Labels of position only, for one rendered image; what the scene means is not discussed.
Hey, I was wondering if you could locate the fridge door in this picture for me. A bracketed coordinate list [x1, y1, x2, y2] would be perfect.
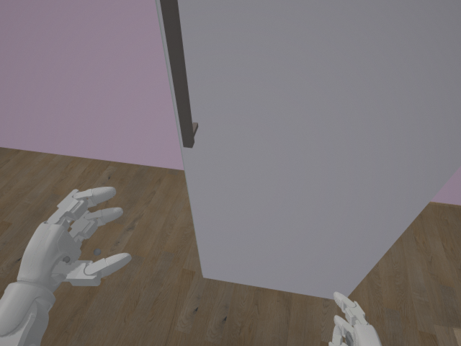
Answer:
[156, 0, 461, 300]

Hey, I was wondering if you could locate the robot left forearm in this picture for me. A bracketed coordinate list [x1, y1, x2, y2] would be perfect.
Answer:
[0, 281, 56, 346]

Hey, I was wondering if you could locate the robot right hand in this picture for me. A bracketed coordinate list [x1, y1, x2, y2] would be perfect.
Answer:
[328, 292, 382, 346]

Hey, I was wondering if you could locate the robot left hand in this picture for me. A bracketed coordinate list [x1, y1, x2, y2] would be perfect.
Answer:
[17, 187, 132, 293]

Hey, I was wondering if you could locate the handle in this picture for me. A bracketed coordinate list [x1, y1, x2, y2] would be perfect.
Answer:
[160, 0, 198, 148]

